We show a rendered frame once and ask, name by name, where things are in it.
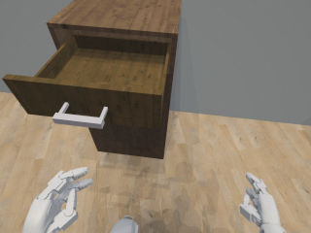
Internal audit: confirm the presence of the handle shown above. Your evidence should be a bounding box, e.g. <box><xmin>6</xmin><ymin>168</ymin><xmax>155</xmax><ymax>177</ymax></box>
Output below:
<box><xmin>52</xmin><ymin>102</ymin><xmax>109</xmax><ymax>129</ymax></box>

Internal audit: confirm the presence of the cabinet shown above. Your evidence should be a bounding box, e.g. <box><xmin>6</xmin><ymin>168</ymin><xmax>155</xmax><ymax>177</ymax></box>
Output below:
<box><xmin>46</xmin><ymin>0</ymin><xmax>182</xmax><ymax>159</ymax></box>

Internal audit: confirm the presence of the left robot shin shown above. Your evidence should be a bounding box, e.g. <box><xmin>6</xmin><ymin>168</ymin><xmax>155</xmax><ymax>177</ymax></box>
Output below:
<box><xmin>123</xmin><ymin>216</ymin><xmax>133</xmax><ymax>220</ymax></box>

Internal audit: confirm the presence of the left robot hand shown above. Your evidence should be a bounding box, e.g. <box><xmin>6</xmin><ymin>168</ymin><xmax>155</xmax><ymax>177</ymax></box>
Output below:
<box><xmin>21</xmin><ymin>167</ymin><xmax>93</xmax><ymax>233</ymax></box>

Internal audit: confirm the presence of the right robot hand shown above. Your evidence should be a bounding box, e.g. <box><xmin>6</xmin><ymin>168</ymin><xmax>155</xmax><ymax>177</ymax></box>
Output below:
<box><xmin>240</xmin><ymin>172</ymin><xmax>281</xmax><ymax>228</ymax></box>

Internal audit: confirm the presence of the drawer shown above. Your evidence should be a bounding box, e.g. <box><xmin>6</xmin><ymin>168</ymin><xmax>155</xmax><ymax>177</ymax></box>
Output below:
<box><xmin>2</xmin><ymin>33</ymin><xmax>171</xmax><ymax>129</ymax></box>

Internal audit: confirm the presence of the right robot forearm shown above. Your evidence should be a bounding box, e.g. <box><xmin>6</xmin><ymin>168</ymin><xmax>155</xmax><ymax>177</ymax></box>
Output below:
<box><xmin>259</xmin><ymin>223</ymin><xmax>287</xmax><ymax>233</ymax></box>

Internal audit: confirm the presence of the left robot thigh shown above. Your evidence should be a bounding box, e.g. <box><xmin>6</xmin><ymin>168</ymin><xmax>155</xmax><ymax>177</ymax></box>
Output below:
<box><xmin>110</xmin><ymin>218</ymin><xmax>139</xmax><ymax>233</ymax></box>

